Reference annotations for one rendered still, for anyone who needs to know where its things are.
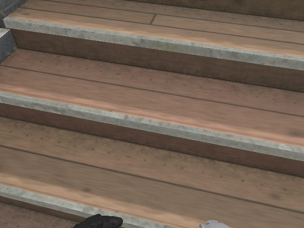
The robot left hand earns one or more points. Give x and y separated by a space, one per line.
99 221

